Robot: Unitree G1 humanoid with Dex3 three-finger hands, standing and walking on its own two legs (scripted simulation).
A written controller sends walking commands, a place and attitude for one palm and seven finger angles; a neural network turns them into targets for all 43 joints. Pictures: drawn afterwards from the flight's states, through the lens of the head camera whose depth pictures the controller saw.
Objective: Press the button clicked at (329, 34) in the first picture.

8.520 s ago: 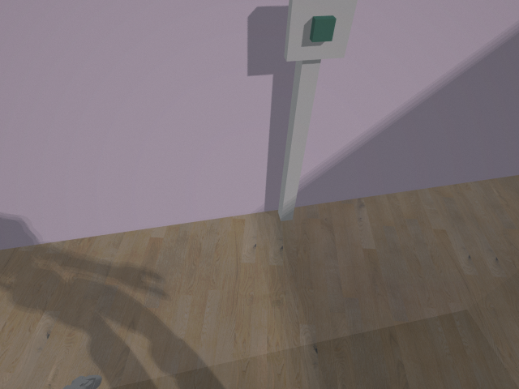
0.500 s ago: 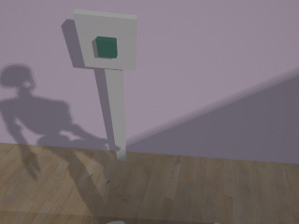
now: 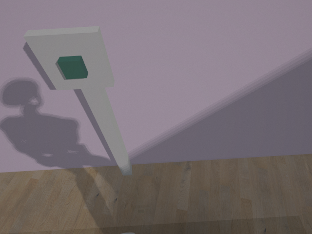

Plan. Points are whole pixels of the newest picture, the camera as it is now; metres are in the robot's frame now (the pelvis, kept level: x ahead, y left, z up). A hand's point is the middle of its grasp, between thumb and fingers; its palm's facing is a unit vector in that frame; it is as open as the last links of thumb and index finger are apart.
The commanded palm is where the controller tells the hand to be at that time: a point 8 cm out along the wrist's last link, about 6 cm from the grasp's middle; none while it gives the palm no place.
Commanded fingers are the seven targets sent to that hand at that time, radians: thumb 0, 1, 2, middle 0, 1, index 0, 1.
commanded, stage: come to a stop and stand still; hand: left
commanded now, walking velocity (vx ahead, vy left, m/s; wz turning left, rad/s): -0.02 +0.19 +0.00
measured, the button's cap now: (73, 66) +0.51 +0.24 +0.15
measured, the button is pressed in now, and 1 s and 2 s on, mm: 0 0 0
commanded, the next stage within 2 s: look again from close up in 0.50 s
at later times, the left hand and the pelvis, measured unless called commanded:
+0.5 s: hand out of the picture -0.04 +0.23 -0.17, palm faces +0.06 -0.98 -0.19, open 7.4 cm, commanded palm none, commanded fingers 0.00 0.90 0.90 -0.20 -0.30 -0.20 -0.30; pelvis -0.04 +0.04 +0.01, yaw +0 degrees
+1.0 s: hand out of the picture +0.01 +0.18 -0.16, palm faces +0.01 -0.97 -0.23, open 7.3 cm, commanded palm none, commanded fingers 0.00 0.90 0.90 -0.20 -0.30 -0.20 -0.30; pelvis -0.01 +0.00 +0.00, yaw -1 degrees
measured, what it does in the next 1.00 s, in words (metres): steps on the spot: left foot, then right foot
